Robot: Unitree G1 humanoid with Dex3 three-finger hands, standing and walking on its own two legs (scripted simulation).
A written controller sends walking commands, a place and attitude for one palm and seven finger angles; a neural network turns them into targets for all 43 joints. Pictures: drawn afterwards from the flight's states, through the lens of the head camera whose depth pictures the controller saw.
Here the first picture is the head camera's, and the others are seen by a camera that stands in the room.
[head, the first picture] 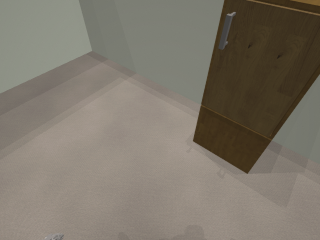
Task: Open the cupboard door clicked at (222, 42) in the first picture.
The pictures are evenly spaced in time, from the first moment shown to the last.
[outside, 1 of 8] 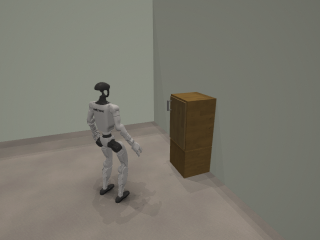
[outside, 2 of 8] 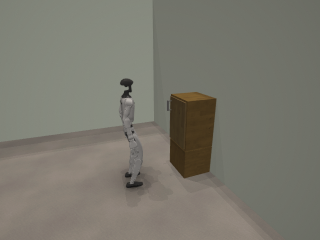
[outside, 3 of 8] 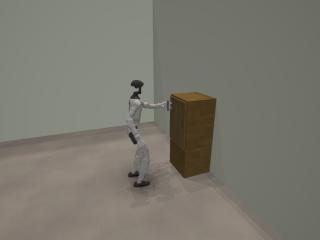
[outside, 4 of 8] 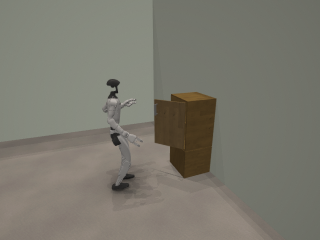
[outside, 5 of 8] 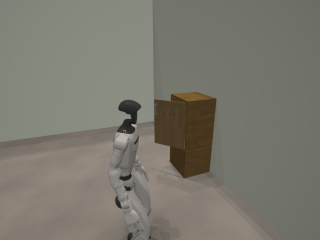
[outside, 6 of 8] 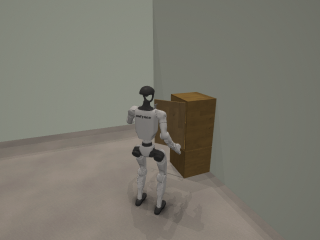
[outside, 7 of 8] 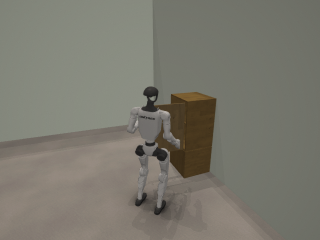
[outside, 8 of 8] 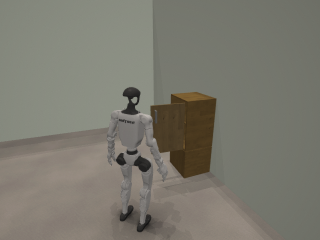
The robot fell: no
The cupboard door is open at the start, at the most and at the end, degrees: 0 88 86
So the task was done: yes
